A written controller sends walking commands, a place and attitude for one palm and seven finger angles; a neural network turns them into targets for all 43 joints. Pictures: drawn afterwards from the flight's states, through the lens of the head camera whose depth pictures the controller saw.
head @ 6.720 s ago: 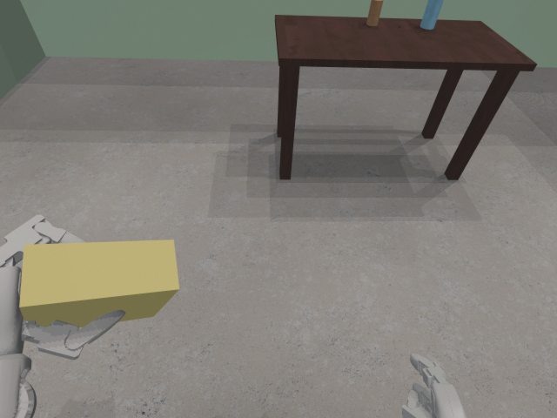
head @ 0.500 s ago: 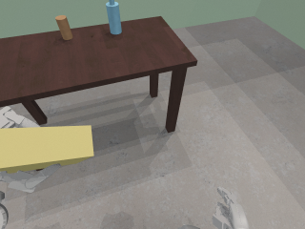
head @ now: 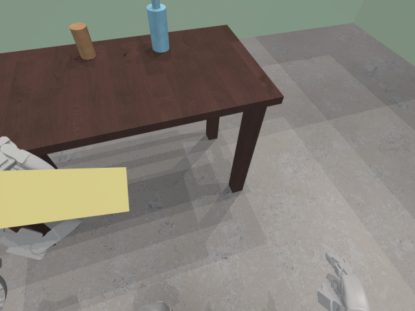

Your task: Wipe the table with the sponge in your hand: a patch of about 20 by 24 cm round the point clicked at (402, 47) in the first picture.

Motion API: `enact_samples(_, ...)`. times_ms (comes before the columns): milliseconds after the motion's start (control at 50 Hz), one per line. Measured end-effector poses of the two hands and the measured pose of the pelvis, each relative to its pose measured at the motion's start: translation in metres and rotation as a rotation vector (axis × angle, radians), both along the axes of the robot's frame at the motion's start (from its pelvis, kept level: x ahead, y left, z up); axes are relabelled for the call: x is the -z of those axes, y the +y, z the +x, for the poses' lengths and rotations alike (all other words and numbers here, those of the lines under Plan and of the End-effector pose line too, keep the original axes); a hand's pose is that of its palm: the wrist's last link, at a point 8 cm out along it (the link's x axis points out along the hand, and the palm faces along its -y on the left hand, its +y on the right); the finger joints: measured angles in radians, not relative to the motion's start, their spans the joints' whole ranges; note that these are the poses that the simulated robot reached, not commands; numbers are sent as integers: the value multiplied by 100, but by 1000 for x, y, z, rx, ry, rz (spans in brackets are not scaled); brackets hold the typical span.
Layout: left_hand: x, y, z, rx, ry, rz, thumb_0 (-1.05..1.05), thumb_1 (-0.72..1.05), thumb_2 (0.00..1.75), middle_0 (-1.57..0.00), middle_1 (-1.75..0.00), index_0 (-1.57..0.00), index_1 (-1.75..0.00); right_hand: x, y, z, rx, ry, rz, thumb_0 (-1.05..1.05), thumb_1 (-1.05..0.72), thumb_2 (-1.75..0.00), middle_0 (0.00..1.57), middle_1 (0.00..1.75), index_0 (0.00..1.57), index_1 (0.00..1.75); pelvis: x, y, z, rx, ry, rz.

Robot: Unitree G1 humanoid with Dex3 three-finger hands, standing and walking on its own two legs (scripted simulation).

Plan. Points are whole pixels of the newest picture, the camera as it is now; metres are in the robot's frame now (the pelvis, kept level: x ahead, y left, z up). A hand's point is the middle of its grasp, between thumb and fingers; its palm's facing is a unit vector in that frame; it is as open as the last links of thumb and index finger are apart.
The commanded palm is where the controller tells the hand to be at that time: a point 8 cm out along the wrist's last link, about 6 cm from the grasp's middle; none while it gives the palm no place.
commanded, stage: take the last steps up to it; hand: left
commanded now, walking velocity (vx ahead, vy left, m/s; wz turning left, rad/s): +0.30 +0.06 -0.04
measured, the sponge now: (80, 197) +0.23 +0.20 +0.16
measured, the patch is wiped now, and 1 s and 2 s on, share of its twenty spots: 0.00 0.00 0.00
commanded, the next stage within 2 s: come to a stop and stand still in 1.28 s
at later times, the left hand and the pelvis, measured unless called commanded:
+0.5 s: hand (85, 138) +0.32 +0.21 +0.19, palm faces +0.38 -0.81 -0.46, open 9.7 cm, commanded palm +0.26 +0.26 +0.19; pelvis +0.10 -0.02 +0.02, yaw +0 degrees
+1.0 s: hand (103, 100) +0.40 +0.21 +0.19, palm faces +0.39 -0.79 -0.47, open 9.7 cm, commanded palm +0.35 +0.26 +0.19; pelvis +0.18 -0.02 +0.00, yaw -1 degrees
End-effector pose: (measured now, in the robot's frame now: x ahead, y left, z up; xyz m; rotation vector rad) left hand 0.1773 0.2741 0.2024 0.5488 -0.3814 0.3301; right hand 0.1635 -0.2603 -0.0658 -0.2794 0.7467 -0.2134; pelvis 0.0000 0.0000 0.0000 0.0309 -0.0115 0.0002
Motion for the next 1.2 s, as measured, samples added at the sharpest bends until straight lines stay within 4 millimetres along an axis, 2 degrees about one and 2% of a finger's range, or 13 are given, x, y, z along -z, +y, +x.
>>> enact_samples(100,1,11,33,-9,14,-22,-1,-47,100,-79,-134,-79,-134,-1,36,21,-6,-32,98,1,-91,-90,20,30,20,30,-6,3,16,11,12,-19)
enact_samples(180,-9,-4,43,26,33,-22,-1,-47,100,-79,-134,-79,-134,2,57,29,-35,-26,169,1,-91,-90,20,30,20,30,-13,1,32,23,26,-33)
enact_samples(240,-14,-15,50,29,57,10,-1,-47,100,-79,-134,-79,-134,11,61,35,-47,-3,206,1,-90,-90,20,30,20,30,-13,-5,45,22,27,-33)
enact_samples(320,-8,-24,63,-21,75,49,-1,-47,100,-79,-134,-79,-134,34,49,46,-54,42,223,1,-90,-90,20,30,20,30,-2,-18,64,11,15,-27)
enact_samples(380,-2,-24,77,-51,90,-6,-1,-47,100,-79,-134,-79,-134,40,32,55,-54,97,196,1,-90,-90,20,30,20,30,-5,-21,74,5,7,-15)
enact_samples(480,-1,-25,97,-50,117,-39,-1,-47,100,-79,-134,-79,-134,22,3,73,-25,115,116,2,-91,-90,20,30,20,30,-17,-20,93,3,14,8)
enact_samples(560,-5,-23,112,-11,104,-29,-1,-47,100,-79,-134,-79,-134,3,-9,93,-7,78,49,2,-91,-90,20,30,20,30,-19,-14,110,5,14,14)
enact_samples(660,-5,-4,135,23,13,-13,-1,-47,100,-79,-134,-79,-134,-5,-5,124,25,-9,-9,2,-91,-90,20,30,20,30,-4,4,135,27,-7,-9)
enact_samples(760,-1,10,164,4,-3,-31,-1,-47,100,-79,-134,-79,-134,-4,24,146,29,-55,73,1,-91,-90,19,30,20,30,-4,5,148,26,-11,-13)
enact_samples(840,-5,-2,172,12,29,-37,-1,-47,100,-79,-134,-79,-134,0,47,155,-13,-51,153,1,-91,-90,20,30,20,30,-10,0,159,29,4,-24)
enact_samples(900,-8,-16,173,15,50,-11,-1,-47,100,-79,-134,-79,-134,10,54,159,-40,-31,199,1,-90,-90,20,30,20,30,-9,-8,168,26,7,-24)
enact_samples(1020,-4,-27,184,-39,74,-11,-1,-47,100,-79,-134,-79,-134,36,38,168,-62,73,206,1,-90,-90,20,30,20,30,-5,-21,185,10,-6,-8)
enact_samples(1200,0,-20,209,-21,112,-42,-1,-47,100,-79,-134,-79,-134,5,-1,190,-18,70,70,2,-91,-90,20,30,20,30,-19,-14,205,2,3,11)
